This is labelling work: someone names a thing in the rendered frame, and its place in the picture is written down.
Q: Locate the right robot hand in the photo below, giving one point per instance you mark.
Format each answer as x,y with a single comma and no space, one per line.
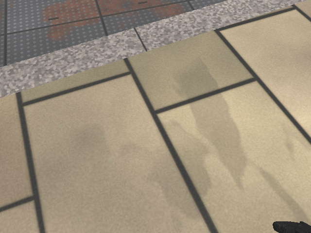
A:
291,227

